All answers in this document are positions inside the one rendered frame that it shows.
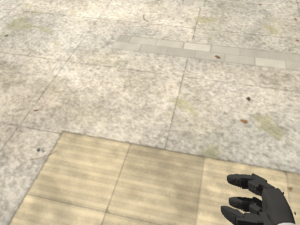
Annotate right robot hand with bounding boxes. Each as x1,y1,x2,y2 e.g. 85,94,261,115
220,173,296,225

